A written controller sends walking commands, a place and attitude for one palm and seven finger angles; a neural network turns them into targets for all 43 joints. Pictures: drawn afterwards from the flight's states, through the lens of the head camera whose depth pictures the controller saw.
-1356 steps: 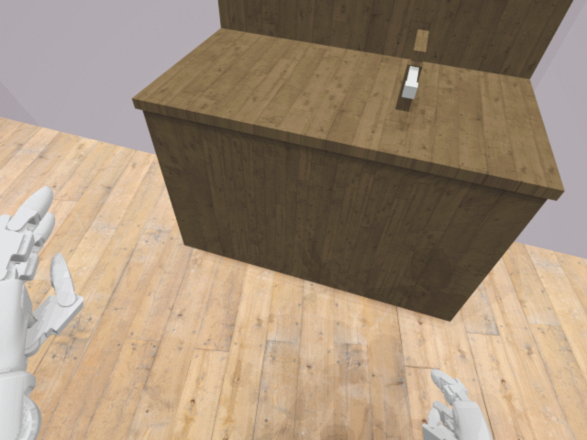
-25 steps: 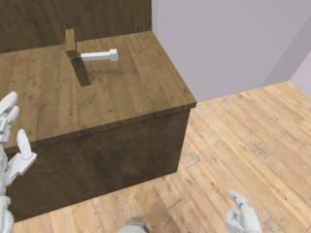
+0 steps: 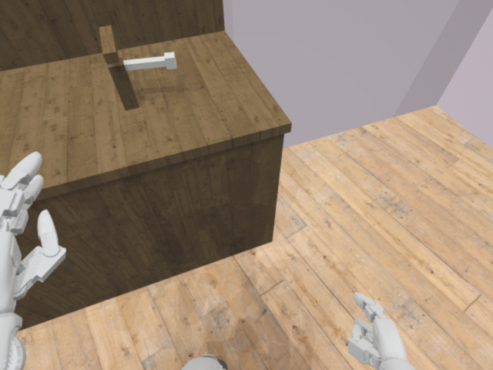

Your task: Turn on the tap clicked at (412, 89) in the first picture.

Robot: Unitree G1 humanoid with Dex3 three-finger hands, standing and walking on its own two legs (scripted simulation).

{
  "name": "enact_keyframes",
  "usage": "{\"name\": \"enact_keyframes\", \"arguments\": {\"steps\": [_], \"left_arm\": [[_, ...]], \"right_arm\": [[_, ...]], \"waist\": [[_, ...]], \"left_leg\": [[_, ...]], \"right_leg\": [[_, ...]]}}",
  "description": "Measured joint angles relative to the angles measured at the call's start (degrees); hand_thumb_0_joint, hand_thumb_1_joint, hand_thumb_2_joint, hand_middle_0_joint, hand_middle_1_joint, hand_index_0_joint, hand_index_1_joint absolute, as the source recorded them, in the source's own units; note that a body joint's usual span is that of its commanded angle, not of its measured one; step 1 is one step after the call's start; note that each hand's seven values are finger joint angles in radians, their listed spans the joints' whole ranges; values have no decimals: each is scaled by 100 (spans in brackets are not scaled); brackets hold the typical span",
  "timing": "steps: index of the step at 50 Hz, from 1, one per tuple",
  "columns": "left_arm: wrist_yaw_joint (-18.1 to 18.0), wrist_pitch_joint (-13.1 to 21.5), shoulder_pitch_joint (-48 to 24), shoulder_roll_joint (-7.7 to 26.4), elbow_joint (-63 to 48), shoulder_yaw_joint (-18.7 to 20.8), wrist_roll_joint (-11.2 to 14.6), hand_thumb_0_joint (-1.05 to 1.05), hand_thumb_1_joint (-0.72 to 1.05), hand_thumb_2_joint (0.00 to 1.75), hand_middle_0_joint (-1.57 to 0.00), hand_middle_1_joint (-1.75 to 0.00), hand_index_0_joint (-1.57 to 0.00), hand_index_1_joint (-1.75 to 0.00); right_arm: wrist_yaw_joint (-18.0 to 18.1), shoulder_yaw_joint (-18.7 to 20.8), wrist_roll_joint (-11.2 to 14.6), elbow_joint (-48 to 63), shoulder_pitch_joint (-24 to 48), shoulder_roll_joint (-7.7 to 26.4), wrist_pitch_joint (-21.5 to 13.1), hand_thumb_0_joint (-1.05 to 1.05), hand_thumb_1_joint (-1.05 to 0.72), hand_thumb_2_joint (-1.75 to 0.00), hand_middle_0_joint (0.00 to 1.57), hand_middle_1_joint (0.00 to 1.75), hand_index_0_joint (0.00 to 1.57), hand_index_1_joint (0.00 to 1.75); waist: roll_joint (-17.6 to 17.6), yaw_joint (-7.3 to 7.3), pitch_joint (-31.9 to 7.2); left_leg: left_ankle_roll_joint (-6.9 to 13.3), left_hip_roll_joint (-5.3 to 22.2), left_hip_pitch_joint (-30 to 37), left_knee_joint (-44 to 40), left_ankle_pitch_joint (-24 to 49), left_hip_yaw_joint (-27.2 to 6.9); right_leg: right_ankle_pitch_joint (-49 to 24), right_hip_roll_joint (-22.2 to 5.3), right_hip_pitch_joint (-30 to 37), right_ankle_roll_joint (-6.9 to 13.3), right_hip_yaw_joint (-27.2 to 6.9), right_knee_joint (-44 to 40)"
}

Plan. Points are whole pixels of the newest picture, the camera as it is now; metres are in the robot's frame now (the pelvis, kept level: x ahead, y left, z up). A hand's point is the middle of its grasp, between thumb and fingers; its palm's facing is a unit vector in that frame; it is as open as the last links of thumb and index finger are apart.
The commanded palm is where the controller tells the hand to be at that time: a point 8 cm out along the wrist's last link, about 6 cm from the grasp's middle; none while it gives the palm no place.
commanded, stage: stop stepping back and stand still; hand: left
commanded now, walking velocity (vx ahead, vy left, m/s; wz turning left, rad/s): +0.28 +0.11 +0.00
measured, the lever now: (170, 60) +0.75 +0.26 +0.10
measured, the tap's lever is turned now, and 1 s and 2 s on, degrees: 80 80 80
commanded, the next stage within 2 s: stand and check the lever's angle in 0.66 s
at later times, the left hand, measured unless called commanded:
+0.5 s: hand (16, 347) +0.12 +0.23 +0.16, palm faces +0.47 -0.78 -0.40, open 7.4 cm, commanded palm +0.06 +0.27 +0.18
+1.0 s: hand (26, 337) +0.13 +0.24 +0.15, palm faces +0.47 -0.80 -0.38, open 7.4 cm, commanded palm +0.07 +0.28 +0.18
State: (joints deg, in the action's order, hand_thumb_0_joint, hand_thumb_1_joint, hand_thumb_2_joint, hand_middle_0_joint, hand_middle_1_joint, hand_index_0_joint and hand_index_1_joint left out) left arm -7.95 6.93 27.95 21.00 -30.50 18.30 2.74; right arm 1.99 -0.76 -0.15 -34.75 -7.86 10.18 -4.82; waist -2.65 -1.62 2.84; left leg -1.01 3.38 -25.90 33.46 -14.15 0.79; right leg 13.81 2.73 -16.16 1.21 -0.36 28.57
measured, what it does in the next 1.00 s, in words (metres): steps on the spot: left foot, then left foot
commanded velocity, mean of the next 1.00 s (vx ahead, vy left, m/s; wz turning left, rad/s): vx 0.13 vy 0.04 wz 0.00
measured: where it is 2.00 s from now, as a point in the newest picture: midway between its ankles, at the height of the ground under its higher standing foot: outside the picture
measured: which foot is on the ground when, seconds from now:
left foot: up 0.00-0.20, down 0.22-0.44, up 0.46-0.70, down 0.72-1.00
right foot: down 0.00-1.00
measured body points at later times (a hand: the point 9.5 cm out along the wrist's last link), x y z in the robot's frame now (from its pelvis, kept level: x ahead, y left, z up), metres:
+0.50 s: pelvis -0.08 -0.02 -0.01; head -0.10 -0.05 +0.44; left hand +0.09 +0.27 +0.18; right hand +0.06 -0.25 -0.12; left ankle -0.10 +0.12 -0.70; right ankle -0.02 -0.09 -0.73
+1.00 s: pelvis -0.07 -0.02 +0.00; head -0.06 -0.03 +0.45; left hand +0.10 +0.28 +0.17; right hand +0.12 -0.23 -0.10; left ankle -0.06 +0.11 -0.73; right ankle -0.04 -0.10 -0.73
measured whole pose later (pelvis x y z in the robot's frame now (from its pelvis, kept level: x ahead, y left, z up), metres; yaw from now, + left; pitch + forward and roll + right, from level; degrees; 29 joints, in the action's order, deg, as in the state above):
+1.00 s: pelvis -0.07 -0.02 +0.00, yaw +5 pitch -2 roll -1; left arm -8.1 5.8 25.7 17.0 -24.6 16.7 2.2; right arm 1.8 0.1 0.8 -37.1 -11.3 12.1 -5.8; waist -3.2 -0.4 2.2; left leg 0.7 1.7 -15.1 33.7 -16.0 0.5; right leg 14.4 2.9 -13.9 3.2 2.5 30.1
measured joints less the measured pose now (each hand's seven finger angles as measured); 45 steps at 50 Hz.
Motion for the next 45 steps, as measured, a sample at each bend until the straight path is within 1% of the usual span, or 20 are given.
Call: {"name": "enact_keyframes", "arguments": {"steps": [3, 5, 7, 11, 12, 14, 17, 20, 21, 22, 24, 26, 28, 30, 34, 36, 39, 41, 43, 45], "left_arm": [[19, -65, 190, -29, 71, -116, -1, 1, 89, 90, -21, -30, -21, -30], [11, -84, 309, -3, 130, -106, -3, 1, 89, 90, -21, -30, -21, -30], [-32, -84, 288, 32, 233, -97, -10, 1, 88, 90, -21, -30, -22, -30], [-138, -31, 73, -24, 325, -87, -5, 1, 88, 90, -21, -30, -22, -30], [-157, -18, -2, -20, 344, -58, 0, 1, 88, 90, -21, -30, -22, -30], [-185, -46, -16, -21, 400, 29, -26, 1, 88, 90, -21, -30, -21, -30], [-193, -58, 89, 19, 486, 164, -81, 1, 89, 90, -21, -30, -21, -30], [-192, -14, 16, 20, 622, 186, -83, 1, 89, 90, -21, -30, -21, -30], [-187, -1, -29, 46, 654, 200, -86, 1, 89, 90, -21, -30, -21, -30], [-169, 22, -112, 41, 702, 194, -103, 1, 89, 90, -21, -30, -21, -30], [-77, 14, -345, -96, 829, 72, -108, 1, 89, 90, -20, -30, -21, -30], [23, 19, -479, -283, 925, -89, -113, 1, 89, 90, -20, -30, -21, -30], [87, 35, -389, -374, 929, -184, -95, 1, 89, 90, -21, -30, -21, -30], [107, 43, -182, -328, 790, -207, -77, 1, 89, 90, -21, -30, -21, -30], [18, 102, 139, -49, 302, -128, -51, 2, 88, 90, -21, -30, -21, -30], [-45, 153, 180, 5, 86, -68, -19, 2, 88, 90, -21, -30, -22, -30], [-141, 177, -57, 70, 155, 69, -41, 1, 88, 90, -21, -30, -22, -30], [-159, 126, -229, 108, 380, 180, -62, 1, 88, 90, -21, -30, -22, -30], [-165, 68, -310, 86, 611, 251, -80, 1, 89, 90, -21, -30, -21, -30], [-148, 17, -333, -12, 743, 257, -97, 1, 89, 90, -21, -30, -21, -30]], "right_arm": [[31, 32, 71, -73, -151, 51, 59, 2, -91, -90, 21, 30, 20, 30], [70, 34, 92, -64, -310, 98, 74, 2, -91, -90, 21, 30, 20, 30], [132, 70, 96, -65, -477, 178, 80, 2, -91, -90, 21, 30, 20, 30], [235, 217, 70, -72, -729, 494, 41, 2, -91, -90, 21, 30, 20, 29], [262, 260, 65, -119, -718, 511, 30, 2, -91, -90, 21, 30, 20, 29], [275, 273, 81, -160, -754, 482, 6, 2, -91, -90, 20, 30, 20, 29], [233, 263, 79, -210, -949, 362, -145, 2, -91, -90, 20, 30, 20, 29], [191, 161, 86, -295, -1065, 271, -215, 2, -91, -90, 20, 30, 20, 29], [187, 113, 75, -301, -1066, 237, -212, 2, -91, -90, 20, 30, 20, 29], [176, 83, 59, -320, -1018, 221, -194, 2, -91, -90, 20, 30, 20, 29], [143, 89, 57, -470, -813, 214, -95, 2, -91, -90, 21, 30, 20, 29], [86, 108, 60, -606, -631, 201, -13, 2, -91, -90, 21, 30, 20, 29], [47, 107, 60, -594, -523, 169, 31, 2, -91, -90, 21, 30, 20, 29], [50, 89, 60, -479, -480, 123, 40, 2, -91, -90, 21, 30, 20, 29], [132, 72, 29, -208, -527, 114, -25, 2, -91, -90, 21, 30, 20, 29], [180, 95, 5, -66, -564, 238, -74, 2, -91, -90, 21, 30, 20, 29], [217, 154, 22, -44, -491, 300, -100, 2, -91, -90, 21, 30, 20, 29], [200, 160, 56, -84, -492, 259, -119, 2, -91, -90, 20, 30, 20, 29], [163, 123, 99, -102, -523, 219, -144, 2, -91, -90, 20, 30, 20, 29], [115, 78, 114, -123, -485, 200, -155, 2, -91, -90, 20, 30, 20, 29]], "waist": [[194, 46, -115], [341, 137, -237], [412, 232, -372], [248, 384, -573], [291, 410, -526], [368, 360, -456], [281, 388, -588], [135, 336, -584], [131, 302, -556], [83, 257, -492], [-40, 207, -295], [-54, 177, -169], [14, 189, -121], [136, 249, -105], [379, 271, -140], [292, 246, -191], [266, 195, -129], [269, 172, -181], [232, 182, -251], [140, 159, -218]], "left_leg": [[11, -339, -262, 1401, -550, -66], [28, -419, -99, 1661, -565, 15], [87, -383, 299, 1323, -694, 77], [329, -199, 1379, -301, -1037, -62], [307, -240, 1387, -406, -751, -89], [200, -295, 1433, -364, -425, -22], [208, -274, 1521, -512, -289, -32], [122, -205, 1535, -465, -285, -80], [103, -201, 1455, -281, -372, -66], [152, -160, 1297, 60, -592, -60], [227, -162, 822, 1246, -968, -165], [207, -249, 382, 2263, -873, -172], [171, -275, 157, 2577, -658, -53], [164, -251, 171, 2226, -536, 104], [254, -221, 757, 621, -639, 354], [346, -192, 1161, -230, -813, 264], [283, -217, 1175, -370, 79, 233], [213, -267, 1189, -367, 114, 223], [140, -303, 1187, -350, 53, 173], [80, -265, 1123, -159, -70, 139]], "right_leg": [[-279, -145, -115, 53, -87, -116], [-376, -239, -170, 44, -112, -155], [-425, -295, -226, 38, -54, -150], [-331, -255, -488, 3, 218, 134], [-88, -283, -581, -16, 197, 365], [573, -249, -738, -91, 122, 1092], [878, -159, -912, -134, 215, 2117], [880, -178, -410, -136, 373, 1213], [817, -188, -172, -111, 377, 715], [339, -152, -110, 31, 405, 459], [-100, -81, -157, 289, 503, 536], [-129, -75, -100, 349, 529, 453], [-218, -88, -25, 345, 477, 246], [-348, -124, 42, 342, 431, 34], [-387, -199, 64, 328, 412, -99], [-155, -139, -48, 285, 468, 97], [653, -110, -269, 31, 318, 841], [917, -130, -333, -88, 196, 1266], [753, -180, -115, -152, 173, 898], [89, -149, 86, -13, 187, 401]]}}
